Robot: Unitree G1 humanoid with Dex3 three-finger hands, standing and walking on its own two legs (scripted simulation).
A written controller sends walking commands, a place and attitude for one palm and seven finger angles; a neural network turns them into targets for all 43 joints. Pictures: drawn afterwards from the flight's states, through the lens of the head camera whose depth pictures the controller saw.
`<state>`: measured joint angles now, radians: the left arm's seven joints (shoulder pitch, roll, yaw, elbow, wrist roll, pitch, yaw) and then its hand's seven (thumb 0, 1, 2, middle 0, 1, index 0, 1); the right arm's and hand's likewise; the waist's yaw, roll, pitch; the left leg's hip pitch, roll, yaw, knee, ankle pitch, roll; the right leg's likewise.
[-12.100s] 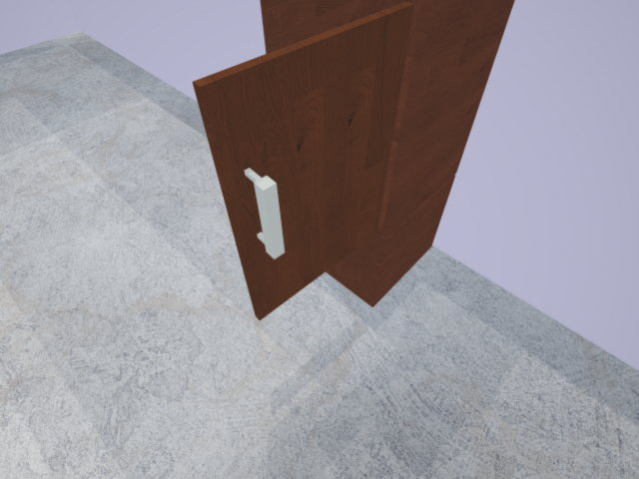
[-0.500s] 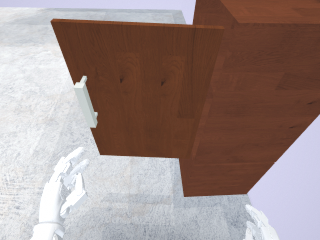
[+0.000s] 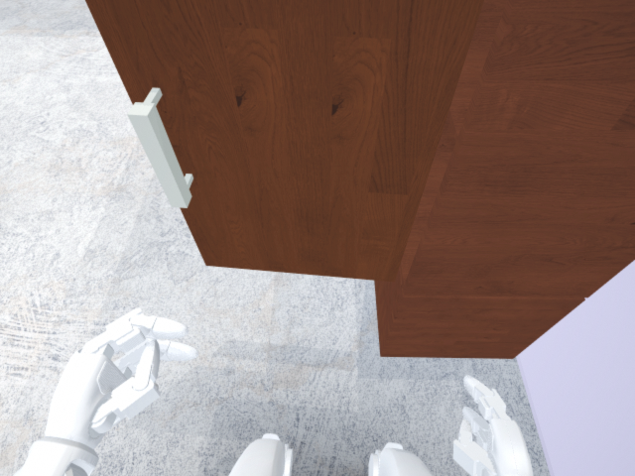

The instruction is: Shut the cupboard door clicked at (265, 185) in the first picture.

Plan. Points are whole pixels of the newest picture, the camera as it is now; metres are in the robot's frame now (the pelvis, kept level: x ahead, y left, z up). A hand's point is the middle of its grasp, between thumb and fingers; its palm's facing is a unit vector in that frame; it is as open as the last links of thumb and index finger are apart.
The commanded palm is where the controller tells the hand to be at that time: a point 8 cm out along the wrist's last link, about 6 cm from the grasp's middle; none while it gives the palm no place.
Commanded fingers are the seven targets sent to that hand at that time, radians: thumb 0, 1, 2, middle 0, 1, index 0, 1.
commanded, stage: raise the hand and make a fist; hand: left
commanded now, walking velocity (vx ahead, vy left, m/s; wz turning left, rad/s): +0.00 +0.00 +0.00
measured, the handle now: (169, 151) +0.51 +0.26 +0.10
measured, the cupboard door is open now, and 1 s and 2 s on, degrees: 85 85 85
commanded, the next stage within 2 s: bring the fist close to the handle in 1.16 s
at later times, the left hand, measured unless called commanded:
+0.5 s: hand (126, 360) +0.22 +0.21 +0.09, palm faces -0.02 -1.00 -0.05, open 3.1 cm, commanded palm +0.20 +0.27 +0.09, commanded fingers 0.00 0.90 0.90 -1.30 -1.50 -1.30 -1.50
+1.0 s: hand (138, 328) +0.25 +0.21 +0.10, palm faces -0.02 -1.00 -0.05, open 3.1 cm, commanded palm +0.22 +0.26 +0.10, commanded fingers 0.00 0.90 0.90 -1.30 -1.50 -1.30 -1.50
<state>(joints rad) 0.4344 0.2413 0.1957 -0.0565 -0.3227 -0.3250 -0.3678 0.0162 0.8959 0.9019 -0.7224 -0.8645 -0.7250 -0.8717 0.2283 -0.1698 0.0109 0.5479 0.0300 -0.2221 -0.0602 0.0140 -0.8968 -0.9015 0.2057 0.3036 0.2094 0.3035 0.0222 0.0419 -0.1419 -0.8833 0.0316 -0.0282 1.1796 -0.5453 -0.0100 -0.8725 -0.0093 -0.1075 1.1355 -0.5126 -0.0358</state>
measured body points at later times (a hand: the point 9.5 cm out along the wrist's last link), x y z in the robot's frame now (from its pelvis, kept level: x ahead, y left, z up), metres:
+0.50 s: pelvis +0.01 +0.03 +0.02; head +0.05 +0.04 +0.47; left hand +0.21 +0.27 +0.09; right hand +0.20 -0.20 -0.03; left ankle +0.02 +0.12 -0.65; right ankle +0.03 -0.10 -0.65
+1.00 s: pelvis +0.02 +0.02 +0.03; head +0.06 +0.02 +0.48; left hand +0.24 +0.26 +0.11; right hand +0.19 -0.22 -0.04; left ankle +0.02 +0.12 -0.65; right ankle +0.03 -0.10 -0.65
